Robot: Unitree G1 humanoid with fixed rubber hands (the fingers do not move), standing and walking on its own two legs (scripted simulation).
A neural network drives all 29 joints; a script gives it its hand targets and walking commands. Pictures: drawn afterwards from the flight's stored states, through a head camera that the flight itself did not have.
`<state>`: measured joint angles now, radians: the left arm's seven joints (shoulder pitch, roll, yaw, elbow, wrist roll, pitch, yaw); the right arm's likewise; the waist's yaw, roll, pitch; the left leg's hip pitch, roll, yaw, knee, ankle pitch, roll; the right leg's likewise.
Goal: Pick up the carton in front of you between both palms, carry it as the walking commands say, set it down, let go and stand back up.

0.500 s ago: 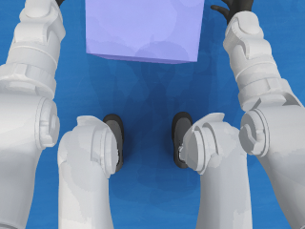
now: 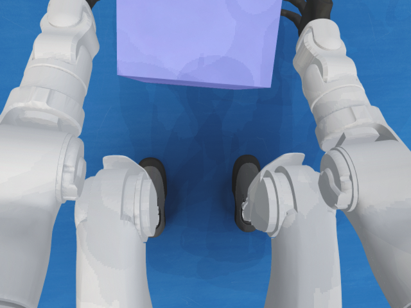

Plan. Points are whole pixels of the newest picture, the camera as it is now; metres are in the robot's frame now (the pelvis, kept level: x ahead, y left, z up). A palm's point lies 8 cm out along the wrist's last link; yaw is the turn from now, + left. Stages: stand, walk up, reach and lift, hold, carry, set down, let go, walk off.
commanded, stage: reach and lift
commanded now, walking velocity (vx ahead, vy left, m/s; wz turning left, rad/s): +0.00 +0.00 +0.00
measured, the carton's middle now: (196, 25) +0.53 +0.02 -0.25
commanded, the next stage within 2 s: none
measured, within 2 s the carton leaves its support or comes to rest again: leaves its support in 0.40 s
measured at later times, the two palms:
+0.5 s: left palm out of the picture +0.53 +0.17 -0.16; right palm (308, 2) +0.54 -0.13 -0.14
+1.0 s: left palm out of the picture +0.48 +0.18 +0.05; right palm out of the picture +0.49 -0.12 +0.05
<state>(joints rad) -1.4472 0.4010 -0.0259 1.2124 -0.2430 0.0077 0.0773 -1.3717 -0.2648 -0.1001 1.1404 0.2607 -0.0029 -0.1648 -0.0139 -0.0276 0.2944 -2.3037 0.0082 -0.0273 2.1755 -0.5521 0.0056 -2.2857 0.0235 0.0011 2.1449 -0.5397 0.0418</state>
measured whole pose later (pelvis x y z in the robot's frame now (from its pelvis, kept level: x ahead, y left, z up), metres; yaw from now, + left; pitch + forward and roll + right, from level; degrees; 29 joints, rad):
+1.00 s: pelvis +0.00 -0.01 +0.11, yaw +4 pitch +43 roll -1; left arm -1.06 0.05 0.43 0.76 0.23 0.35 0.01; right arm -1.01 0.05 -0.52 0.66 -0.20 0.35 -0.09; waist 0.00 -0.02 -0.17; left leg -2.05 -0.04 -0.05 1.78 -0.48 -0.03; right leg -2.03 0.08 0.04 1.79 -0.50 0.04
